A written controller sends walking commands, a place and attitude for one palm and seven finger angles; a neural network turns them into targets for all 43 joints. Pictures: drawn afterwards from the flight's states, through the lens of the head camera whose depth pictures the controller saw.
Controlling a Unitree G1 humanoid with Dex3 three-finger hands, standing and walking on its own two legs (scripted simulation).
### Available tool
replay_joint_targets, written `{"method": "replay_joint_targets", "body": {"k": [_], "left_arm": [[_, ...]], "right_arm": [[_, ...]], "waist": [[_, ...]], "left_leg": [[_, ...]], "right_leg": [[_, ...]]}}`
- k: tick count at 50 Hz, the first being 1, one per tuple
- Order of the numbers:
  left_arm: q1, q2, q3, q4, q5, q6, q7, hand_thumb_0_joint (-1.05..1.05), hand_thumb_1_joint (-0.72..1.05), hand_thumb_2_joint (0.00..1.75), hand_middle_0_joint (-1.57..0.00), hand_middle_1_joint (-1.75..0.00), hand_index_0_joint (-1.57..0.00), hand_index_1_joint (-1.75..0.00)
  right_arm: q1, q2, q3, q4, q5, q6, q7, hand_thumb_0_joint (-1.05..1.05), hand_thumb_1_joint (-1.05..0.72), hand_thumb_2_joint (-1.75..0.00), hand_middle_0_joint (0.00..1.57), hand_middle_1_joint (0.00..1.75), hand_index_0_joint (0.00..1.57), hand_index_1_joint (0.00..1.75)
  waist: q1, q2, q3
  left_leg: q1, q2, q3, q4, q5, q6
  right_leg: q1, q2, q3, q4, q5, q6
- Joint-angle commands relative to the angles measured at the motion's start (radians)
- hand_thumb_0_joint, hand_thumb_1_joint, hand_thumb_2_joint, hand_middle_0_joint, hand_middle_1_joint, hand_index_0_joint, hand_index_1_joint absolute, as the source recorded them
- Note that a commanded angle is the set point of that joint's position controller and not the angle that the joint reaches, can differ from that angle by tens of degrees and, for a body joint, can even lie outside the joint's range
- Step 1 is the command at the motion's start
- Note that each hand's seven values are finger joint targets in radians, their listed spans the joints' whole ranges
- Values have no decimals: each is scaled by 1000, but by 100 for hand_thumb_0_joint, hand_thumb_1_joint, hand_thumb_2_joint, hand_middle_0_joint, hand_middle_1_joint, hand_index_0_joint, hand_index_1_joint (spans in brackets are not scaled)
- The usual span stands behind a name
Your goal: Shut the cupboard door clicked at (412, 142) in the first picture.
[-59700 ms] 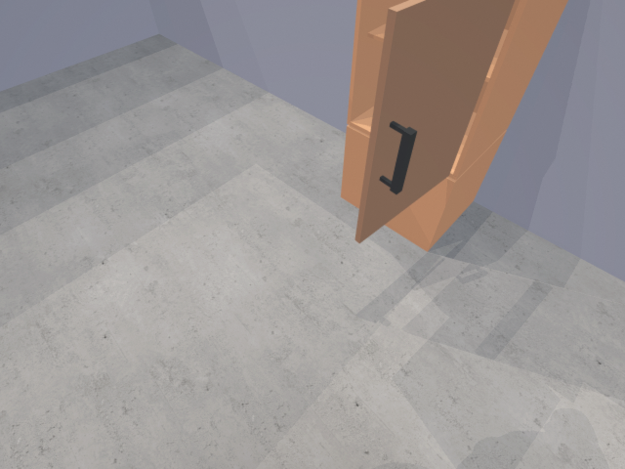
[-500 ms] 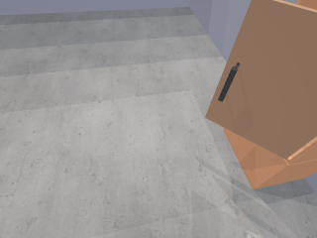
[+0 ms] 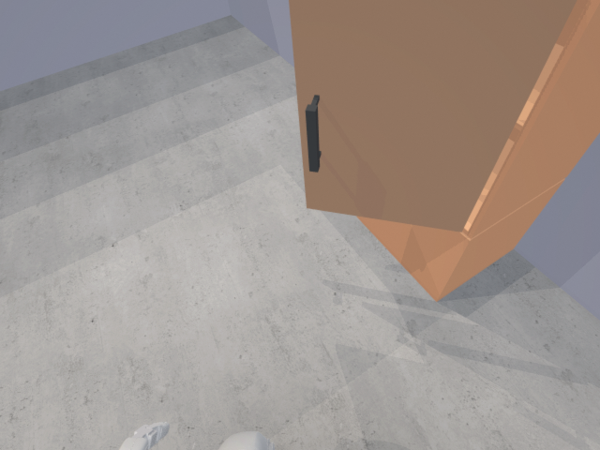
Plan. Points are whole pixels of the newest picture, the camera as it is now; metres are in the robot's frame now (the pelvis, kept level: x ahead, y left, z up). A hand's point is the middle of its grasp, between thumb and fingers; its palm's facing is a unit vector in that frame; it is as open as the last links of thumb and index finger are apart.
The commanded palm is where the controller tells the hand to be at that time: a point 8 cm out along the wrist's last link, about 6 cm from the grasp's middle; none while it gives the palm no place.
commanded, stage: turn to face it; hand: left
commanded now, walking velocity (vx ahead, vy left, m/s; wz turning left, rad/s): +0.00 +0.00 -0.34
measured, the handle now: (315, 135) +0.72 +0.01 -0.05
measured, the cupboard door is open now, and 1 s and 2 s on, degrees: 44 44 44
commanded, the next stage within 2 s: take the last steps up to it in 0.30 s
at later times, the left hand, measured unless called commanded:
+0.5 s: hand out of the picture +0.12 +0.22 -0.16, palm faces -0.13 -0.97 -0.20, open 7.4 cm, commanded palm none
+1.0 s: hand out of the picture +0.12 +0.13 -0.16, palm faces -0.16 -0.98 -0.14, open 7.3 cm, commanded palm none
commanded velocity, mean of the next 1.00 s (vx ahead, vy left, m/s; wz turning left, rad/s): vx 0.17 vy -0.02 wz -0.14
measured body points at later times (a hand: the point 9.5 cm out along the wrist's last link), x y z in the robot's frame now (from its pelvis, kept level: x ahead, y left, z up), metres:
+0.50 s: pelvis +0.02 +0.03 +0.01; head +0.06 +0.05 +0.46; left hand +0.12 +0.27 -0.14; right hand +0.03 -0.21 -0.13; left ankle +0.04 +0.14 -0.73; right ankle -0.04 -0.10 -0.66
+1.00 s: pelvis +0.12 -0.04 +0.01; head +0.15 -0.04 +0.46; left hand +0.13 +0.18 -0.15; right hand +0.10 -0.28 -0.14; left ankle +0.22 +0.07 -0.69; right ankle +0.00 -0.11 -0.73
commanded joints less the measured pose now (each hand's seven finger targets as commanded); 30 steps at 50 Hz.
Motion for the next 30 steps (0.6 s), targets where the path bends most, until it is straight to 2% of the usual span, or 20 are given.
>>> {"method": "replay_joint_targets", "body": {"k": [1, 3, 5, 9, 11, 12, 13, 14, 15, 16, 17, 18, 20, 21, 22, 23, 26, 28, 30], "left_arm": [[33, 198, 52, -54, -2, -17, 32, 0, 90, 90, -20, -30, -20, -30], [35, 198, 51, -53, 1, -19, 30, 0, 90, 90, -20, -30, -20, -30], [52, 202, 53, -40, 5, -20, 30, 0, 90, 90, -20, -30, -20, -30], [50, 213, 60, -32, 11, -12, 28, 0, 90, 90, -20, -30, -20, -30], [28, 209, 60, -29, 8, -8, 27, 0, 90, 90, -20, -30, -20, -30], [14, 199, 59, -28, 2, -5, 27, 0, 90, 90, -20, -30, -20, -30], [15, 167, 52, -31, -5, -3, 27, 0, 90, 90, -20, -30, -20, -30], [60, 110, 41, -36, -12, 3, 22, 0, 90, 90, -20, -30, -20, -30], [72, 88, 32, -39, -13, 5, 21, 0, 90, 90, -20, -30, -20, -30], [58, 109, 39, -42, -8, 11, 21, 0, 90, 90, -20, -30, -20, -30], [54, 109, 46, -31, 2, 19, 16, 0, 90, 90, -20, -30, -20, -30], [50, 112, 52, -18, 6, 22, 11, 0, 90, 90, -20, -30, -20, -30], [54, 104, 47, -2, 4, 21, 3, 0, 90, 90, -20, -30, -20, -30], [57, 88, 44, 4, 1, 22, 1, 0, 90, 90, -20, -30, -20, -30], [60, 79, 39, 6, 1, 21, -3, 0, 90, 90, -20, -30, -20, -30], [44, 75, 34, 7, 3, 19, -6, 0, 90, 90, -20, -30, -20, -30], [-7, 65, 26, -2, 8, 9, -19, 0, 90, 90, -20, -30, -20, -30], [-34, 57, 24, -4, 8, 3, -25, 0, 90, 90, -20, -30, -20, -30], [-12, 54, 22, 8, 8, -5, -29, 0, 90, 90, -20, -30, -20, -30]], "right_arm": [[-12, -48, -1, -90, 0, -40, 3, 0, -90, -90, 20, 30, 20, 30], [-1, -36, 0, -79, 0, -34, 6, 0, -90, -90, 20, 30, 20, 30], [-12, -30, 1, -81, 1, -38, 7, 0, -90, -90, 20, 30, 20, 30], [-26, -16, 5, -88, 6, -45, 2, 0, -90, -90, 20, 30, 20, 30], [26, -12, 6, -71, 7, -53, -2, 0, -90, -90, 20, 30, 20, 30], [67, -11, 8, -55, 7, -59, -4, 0, -90, -90, 20, 30, 20, 30], [98, -37, 5, -43, 7, -70, -8, 0, -90, -90, 20, 30, 20, 30], [115, -116, -5, -43, -4, -83, -11, 0, -90, -90, 20, 30, 20, 30], [128, -172, -14, -53, -8, -79, -14, 0, -90, -90, 20, 30, 20, 30], [103, -166, -7, -64, -19, -70, -19, 0, -90, -90, 20, 30, 20, 30], [66, -132, 1, -66, -20, -76, -25, 0, -90, -90, 20, 30, 20, 30], [44, -115, 6, -67, -21, -78, -30, 0, -90, -90, 20, 30, 20, 30], [22, -80, 18, -65, -18, -81, -31, 0, -90, -90, 20, 30, 20, 30], [35, -77, 18, -59, -20, -82, -31, 0, -90, -90, 20, 30, 20, 30], [58, -84, 14, -50, -20, -83, -30, 0, -90, -90, 20, 30, 20, 30], [90, -85, 10, -37, -21, -84, -28, 0, -90, -90, 20, 30, 20, 30], [145, -96, -3, -2, -23, -89, -21, 0, -90, -90, 20, 30, 20, 30], [155, -104, -10, 15, -25, -89, -16, 0, -90, -90, 20, 30, 20, 30], [140, -115, -16, 26, -23, -88, -8, 0, -90, -90, 20, 30, 20, 30]], "waist": [[17, -257, -155], [14, -235, -154], [24, -218, -151], [29, -242, -106], [6, -229, -108], [-15, -229, -115], [-25, -156, -131], [-16, 77, -162], [-15, 220, -154], [-14, 135, -113], [3, 117, -81], [13, 136, -67], [24, 101, -65], [19, 82, -87], [10, 78, -112], [-7, 82, -127], [-38, 72, -112], [-47, 73, -81], [-36, 87, -65]], "left_leg": [[-137, 2, -52, 66, 112, -17], [-103, -19, -40, 5, 136, -20], [-91, -30, -31, -69, 130, -20], [7, -52, -23, -269, 99, -5], [112, -71, -15, -418, 177, 3], [197, -78, -9, -531, 273, 8], [314, -42, -42, -652, 358, 19], [389, 143, -245, -722, 477, 81], [349, 311, -402, -760, 598, 180], [232, 332, -391, -781, 521, 241], [210, 289, -349, -808, 499, 229], [211, 252, -302, -798, 534, 212], [223, 205, -195, -765, 620, 206], [256, 195, -172, -764, 601, 202], [309, 190, -158, -767, 546, 200], [342, 199, -171, -778, 471, 206], [386, 225, -186, -815, 281, 215], [346, 229, -184, -834, 171, 213], [284, 228, -171, -824, 104, 208]], "right_leg": [[196, -227, 210, -212, 628, -153], [166, -215, 217, -230, 558, -154], [185, -221, 234, -235, 524, -162], [99, -232, 303, -233, 440, -180], [58, -209, 304, -198, 402, -150], [19, -179, 292, -166, 367, -117], [-49, -133, 263, -102, 312, -74], [-147, -8, 166, 39, 72, -14], [-182, 40, 60, 234, -247, 25], [-146, 21, 104, 373, -283, 21], [-182, 9, 113, 449, -229, 30], [-209, -1, 110, 496, -184, 38], [-196, -16, 89, 483, -140, 44], [-186, -13, 78, 454, -129, 48], [-198, -6, 54, 433, -124, 48], [-210, -7, 41, 407, -122, 45], [-228, -22, 13, 294, -119, 36], [-184, -23, -8, 194, -128, 28], [-83, -13, -34, 73, -124, 18]]}}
